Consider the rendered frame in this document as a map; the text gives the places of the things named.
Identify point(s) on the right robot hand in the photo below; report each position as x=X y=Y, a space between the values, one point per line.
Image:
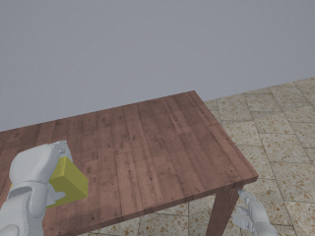
x=245 y=218

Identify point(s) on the left robot hand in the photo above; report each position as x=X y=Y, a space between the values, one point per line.
x=37 y=164

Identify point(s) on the sponge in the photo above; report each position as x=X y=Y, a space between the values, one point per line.
x=69 y=179

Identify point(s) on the table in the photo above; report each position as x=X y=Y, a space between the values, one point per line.
x=139 y=158

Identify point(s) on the right robot forearm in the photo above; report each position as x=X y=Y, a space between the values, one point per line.
x=263 y=228

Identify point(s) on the left robot forearm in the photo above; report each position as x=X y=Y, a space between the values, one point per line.
x=24 y=210

